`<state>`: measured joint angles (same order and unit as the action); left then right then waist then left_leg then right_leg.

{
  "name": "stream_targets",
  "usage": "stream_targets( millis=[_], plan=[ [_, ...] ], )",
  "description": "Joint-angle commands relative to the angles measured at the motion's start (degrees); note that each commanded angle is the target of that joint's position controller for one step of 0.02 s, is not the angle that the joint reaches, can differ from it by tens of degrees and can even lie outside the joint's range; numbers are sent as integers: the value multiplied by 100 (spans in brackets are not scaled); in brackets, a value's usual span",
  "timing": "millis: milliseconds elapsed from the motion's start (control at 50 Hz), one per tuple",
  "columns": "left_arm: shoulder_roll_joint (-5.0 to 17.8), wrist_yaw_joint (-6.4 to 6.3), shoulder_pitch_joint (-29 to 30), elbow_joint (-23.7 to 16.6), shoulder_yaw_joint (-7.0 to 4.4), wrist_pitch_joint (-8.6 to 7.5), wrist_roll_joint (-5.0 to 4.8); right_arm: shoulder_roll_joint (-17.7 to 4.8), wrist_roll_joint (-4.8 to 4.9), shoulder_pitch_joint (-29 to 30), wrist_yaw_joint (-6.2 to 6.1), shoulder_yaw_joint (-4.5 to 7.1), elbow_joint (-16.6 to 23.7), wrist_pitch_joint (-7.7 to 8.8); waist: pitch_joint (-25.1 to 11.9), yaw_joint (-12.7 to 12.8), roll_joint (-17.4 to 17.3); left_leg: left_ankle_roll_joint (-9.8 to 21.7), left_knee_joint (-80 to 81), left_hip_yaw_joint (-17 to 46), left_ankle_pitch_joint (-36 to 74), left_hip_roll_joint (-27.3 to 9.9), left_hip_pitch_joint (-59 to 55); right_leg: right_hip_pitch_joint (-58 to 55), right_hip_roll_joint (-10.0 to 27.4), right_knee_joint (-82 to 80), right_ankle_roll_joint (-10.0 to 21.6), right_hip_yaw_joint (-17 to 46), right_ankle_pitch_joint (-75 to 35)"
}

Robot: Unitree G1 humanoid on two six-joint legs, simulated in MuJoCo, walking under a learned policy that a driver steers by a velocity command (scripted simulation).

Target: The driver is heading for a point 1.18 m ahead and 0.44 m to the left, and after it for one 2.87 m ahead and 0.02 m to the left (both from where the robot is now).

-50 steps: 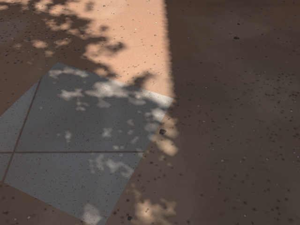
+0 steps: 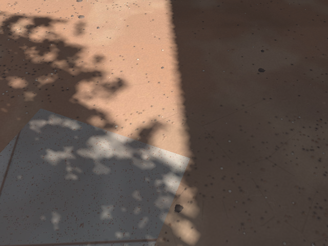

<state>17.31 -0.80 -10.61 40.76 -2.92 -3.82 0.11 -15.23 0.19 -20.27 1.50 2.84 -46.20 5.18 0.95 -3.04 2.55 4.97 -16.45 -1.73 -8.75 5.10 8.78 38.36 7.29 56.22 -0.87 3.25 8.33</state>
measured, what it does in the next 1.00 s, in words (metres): walks ahead, turning left: right foot, then left foot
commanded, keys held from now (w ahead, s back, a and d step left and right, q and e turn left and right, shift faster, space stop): w+q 1.00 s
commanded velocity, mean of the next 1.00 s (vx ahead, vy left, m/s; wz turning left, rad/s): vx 0.50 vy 0.00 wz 0.50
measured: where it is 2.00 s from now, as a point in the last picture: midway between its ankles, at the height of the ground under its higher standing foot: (65, 157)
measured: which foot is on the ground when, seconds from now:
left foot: down 0.00-0.26, up 0.28-0.74, down 0.76-1.00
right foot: up 0.00-0.22, down 0.24-0.76, up 0.78-1.00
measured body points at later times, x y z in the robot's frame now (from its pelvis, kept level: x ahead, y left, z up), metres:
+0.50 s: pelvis +0.27 -0.04 +0.00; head +0.30 -0.04 +0.45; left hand +0.27 +0.25 -0.11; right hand +0.48 -0.28 -0.10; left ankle +0.29 +0.12 -0.67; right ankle +0.28 -0.15 -0.75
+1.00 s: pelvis +0.50 +0.11 +0.00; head +0.52 +0.15 +0.45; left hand +0.51 +0.44 -0.10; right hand +0.72 -0.08 -0.10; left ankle +0.47 +0.17 -0.75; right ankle +0.66 -0.01 -0.67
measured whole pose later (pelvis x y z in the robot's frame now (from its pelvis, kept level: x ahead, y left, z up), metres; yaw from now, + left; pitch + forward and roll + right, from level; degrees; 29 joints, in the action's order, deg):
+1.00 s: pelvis +0.50 +0.11 +0.00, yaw +33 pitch +1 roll -1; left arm 18.1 0.0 -6.1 40.2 -3.0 -5.6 0.8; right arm -16.1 0.6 -18.5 0.7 3.6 -38.9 2.5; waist 3.1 -2.5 1.8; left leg 6.1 -21.6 3.5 -9.6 6.1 12.9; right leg 36.1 5.6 56.9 -2.7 3.9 13.4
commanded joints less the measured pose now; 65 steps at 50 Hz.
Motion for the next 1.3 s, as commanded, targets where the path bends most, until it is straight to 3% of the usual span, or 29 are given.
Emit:
stream_targets(
  millis=[20, 140, 200, 240, 260, 280, 300, 320, 360, 400, 460, 580, 660, 700, 740, 760, 780, 800, 820, 840, 860, 880, 980, 1060, 1140, 1220, 1260, 1280, 1300],
  plan=[
    [220, 15, 240, -409, -35, -122, 36, -912, 56, 325, -100, 212, 419, 65, 232, 172, -424, 905, 1000, 1224, 514, -1419, 351, -25, -13, -1114, -147, 62, -971],
    [223, 211, 1308, -706, -9, -286, -77, -1050, 156, -367, -190, 254, 189, -119, 240, -200, -551, 728, 403, 1447, 424, -1532, -164, -575, -449, -2603, -176, 18, -1311],
    [471, 245, 1074, -693, -108, -357, -98, -1127, 133, -350, -239, 301, 187, -213, 88, 38, -818, 548, -141, 1824, 634, -1690, -496, -1143, -553, -2950, 12, 40, -639],
    [832, 175, -77, -439, -292, -401, -47, -887, 77, -248, -226, 216, 258, -238, -666, 647, -756, 249, -1537, 1565, 1254, -1203, -87, -2980, -403, -3138, 384, 26, -528],
    [1242, 108, -1114, -347, -395, -377, 41, -482, -68, -196, -217, 69, 483, -219, -1716, 1032, -10, 4, -3354, 1148, -8, -737, 918, -4685, 753, -2884, 758, 1144, -459],
    [1480, 156, -1273, -200, -451, -290, 71, -121, 132, -968, -202, -31, 653, -130, -2307, 589, 1823, -276, -5046, 768, -2579, -139, 2954, -6152, 1808, -3505, 1529, 3654, 917],
    [829, 168, -1130, -299, -300, -268, 39, -748, 256, -722, -223, 107, 514, -135, -1790, 772, 1025, -318, -5723, 1143, -2341, -503, 3528, -5760, 1663, -3814, 1381, 3675, 1726],
    [548, 144, -866, -305, -216, -249, 3, -995, 258, -170, -220, 195, 619, -161, -1075, 821, 544, -333, -5816, 1018, -1784, -693, 3683, -5082, 1463, -3874, 1173, 2695, 1463],
    [336, 154, -335, -253, -145, -230, 43, -843, 147, 193, -208, 216, 715, -220, -380, 541, 192, -421, -5429, 905, -1069, -1039, 3342, -3880, 998, -4177, 1090, 1561, 300],
    [294, 140, -147, -178, -156, -281, 68, -628, 181, 120, -156, 211, 741, -330, -185, 343, 427, -475, -5214, 815, -805, -1200, 2927, -3294, 791, -4509, 1082, 867, -167],
    [467, 122, -145, -24, -240, -347, 29, -454, 131, 392, -145, 177, 922, -435, 40, 291, 218, -573, -4744, 778, -487, -1269, 3125, -3119, 857, -4768, 1212, 264, -792],
    [801, 49, -308, 192, -343, -241, -5, -326, 109, 1330, 48, 90, 1217, -354, 261, 590, 34, -499, -2882, 377, 890, -1186, 2956, -3410, 751, -4825, 1052, -827, -1122],
    [1015, 46, -540, 347, -424, -121, -138, -416, 122, 1852, 158, 109, 1500, -366, 427, 690, 41, -251, -2235, 104, 547, -1084, 2912, -3986, 951, -4607, 889, -1126, -1343],
    [1173, 37, -511, 363, -475, -48, -199, -563, 95, 1769, 180, 184, 1574, -395, 268, 520, 151, -34, -2085, -163, -8, -821, 2502, -4226, 981, -4054, 778, -1315, -2706],
    [1264, 22, -391, 335, -495, 40, -274, -914, 96, 699, 140, 407, 1347, -445, -395, -167, 159, 282, -1756, -515, -132, -285, 951, -4045, 773, -2403, 579, -1624, -4229],
    [1060, 0, -488, 297, -410, 36, -205, -1306, 123, -339, 49, 618, 1048, -493, -931, -622, -100, 509, -1620, -241, 102, -193, -733, -3070, 531, -914, 343, -1713, -3552],
    [261, 42, -955, 15, -152, -34, 127, -2016, 189, -465, -55, 738, 1009, -496, -1258, -122, -1797, 1321, -1401, 2472, -30, -1711, -2628, -564, -294, 1253, -51, -1593, 1486],
    [344, 95, -742, -164, -74, -249, 5, -1908, 147, -486, 2, 635, 1295, -360, -2384, -224, -1646, 2089, -236, 5116, -1556, -2472, -3302, 481, -933, 2361, -97, -85, 2826],
    [854, 138, -5, -304, -200, -369, -250, -1438, 97, -370, 51, 502, 1226, -251, -1695, -461, -925, 1687, 86, 4516, -1465, -2358, -2925, 1041, -625, 2436, 24, 218, 2238],
    [798, 129, 150, -377, -165, -437, -259, -1275, 93, -131, 48, 446, 1187, -189, -1069, -273, -751, 1490, 62, 3797, -1060, -2155, -2170, 1034, -404, 2002, 129, 158, 1707],
    [766, 75, 107, -288, -164, -448, -103, -1082, 92, 283, 34, 379, 1233, -172, -709, 5, -364, 1299, 15, 3198, -386, -1921, -1353, 654, -179, 1517, 112, 174, 1330],
    [821, 55, 2, -247, -205, -411, 6, -935, 46, 573, 11, 324, 1307, -169, -553, 230, -431, 1221, 83, 2772, 246, -1727, -736, 198, -51, 1128, 78, 216, 1085],
    [514, 62, 210, -302, -137, -177, 103, -1061, 44, 505, -150, 345, 1200, -137, -246, 342, -432, 1204, 371, 1953, 1374, -1354, 269, -201, -174, -92, -274, 17, 247],
    [309, 123, 1065, -496, -42, -202, 52, -1104, 95, 185, -244, 357, 1017, -197, -48, 14, -647, 853, 293, 1693, 739, -1029, 461, -510, -493, -1774, -344, 3, -1139],
    [408, 227, 1575, -668, -62, -289, -33, -1116, 144, -146, -265, 367, 816, -250, 35, -168, -728, 747, -13, 2117, 371, -1178, 188, -782, -691, -2550, -232, 104, -1316],
    [571, 290, 1229, -591, -150, -376, -32, -1008, 102, -192, -290, 342, 671, -314, -23, -3, -1010, 610, -564, 2464, 842, -1448, -427, -1198, -690, -2868, 80, 25, -634],
    [814, 231, 217, -372, -294, -427, 51, -745, 63, -81, -252, 241, 715, -319, -681, 519, -924, 347, -1779, 2143, 1780, -1003, -247, -2817, -524, -3085, 494, 36, -677],
    [1170, 207, -640, -303, -384, -428, 123, -511, -31, -291, -254, 138, 810, -295, -1561, 739, -161, 86, -3412, 1711, 704, -553, 773, -4513, 463, -2813, 998, 1196, -742],
    [1392, 270, -1162, 12, -476, -345, 77, -292, 150, -1004, -257, 62, 792, -239, -2008, 525, 1656, -309, -5086, 1197, -2306, 168, 2681, -5905, 1419, -3583, 1794, 3758, 799]
  ],
)
Keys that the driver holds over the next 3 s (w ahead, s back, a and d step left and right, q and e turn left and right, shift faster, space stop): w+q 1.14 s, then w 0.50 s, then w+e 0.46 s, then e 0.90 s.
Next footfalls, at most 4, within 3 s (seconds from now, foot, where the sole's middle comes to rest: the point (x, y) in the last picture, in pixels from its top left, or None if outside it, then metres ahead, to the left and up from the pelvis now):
0.24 right None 0.32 -0.15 -0.78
0.76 left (113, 245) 0.51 0.19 -0.78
1.26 right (118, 171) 0.85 0.18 -0.78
1.76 left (38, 171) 0.87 0.55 -0.78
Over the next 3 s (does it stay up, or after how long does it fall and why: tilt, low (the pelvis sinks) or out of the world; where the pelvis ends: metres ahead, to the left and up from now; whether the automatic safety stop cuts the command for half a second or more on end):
stays up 1.13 0.60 0.00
